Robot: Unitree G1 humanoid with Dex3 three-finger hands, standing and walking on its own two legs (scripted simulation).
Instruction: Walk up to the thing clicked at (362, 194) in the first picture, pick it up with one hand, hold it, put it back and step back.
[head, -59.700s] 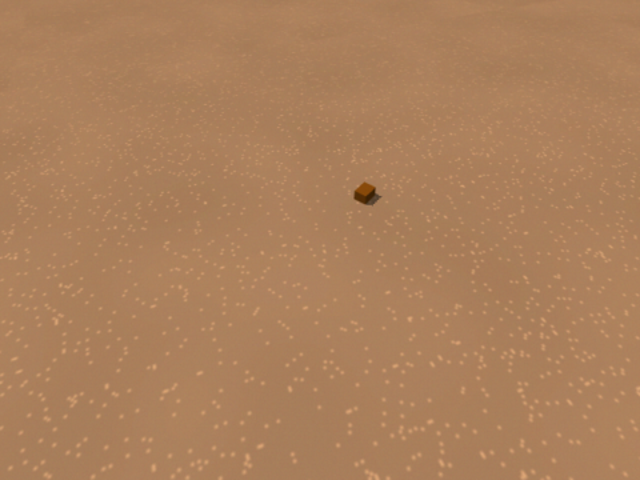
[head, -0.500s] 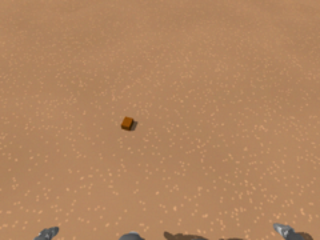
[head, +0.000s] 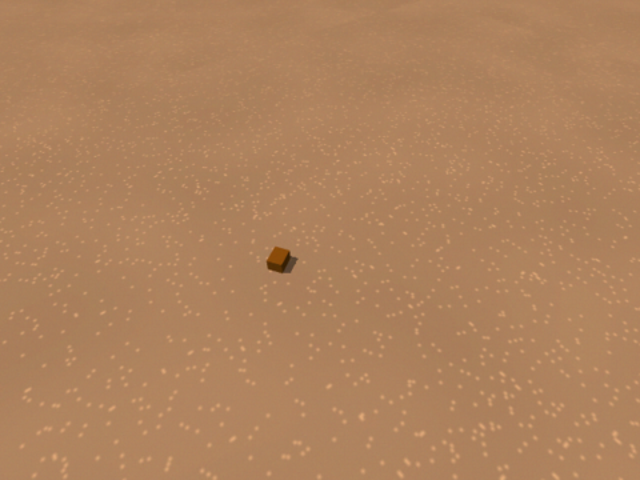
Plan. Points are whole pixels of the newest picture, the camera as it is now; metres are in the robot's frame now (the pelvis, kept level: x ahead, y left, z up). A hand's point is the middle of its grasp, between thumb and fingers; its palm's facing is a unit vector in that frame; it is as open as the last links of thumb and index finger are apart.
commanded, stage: step back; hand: left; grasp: from above
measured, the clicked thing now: (278, 259) +1.07 +0.22 -0.74
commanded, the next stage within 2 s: stand in 0.74 s
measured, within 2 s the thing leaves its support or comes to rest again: neither
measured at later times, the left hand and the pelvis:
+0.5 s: hand out of the picture +0.11 +0.27 -0.15, palm faces +0.02 -0.94 -0.34, open 7.4 cm; pelvis +0.04 +0.01 +0.00, yaw +0 degrees
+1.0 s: hand out of the picture +0.16 +0.26 -0.13, palm faces -0.03 -0.94 -0.33, open 7.4 cm; pelvis +0.05 +0.01 +0.02, yaw -1 degrees
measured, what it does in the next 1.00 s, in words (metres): stands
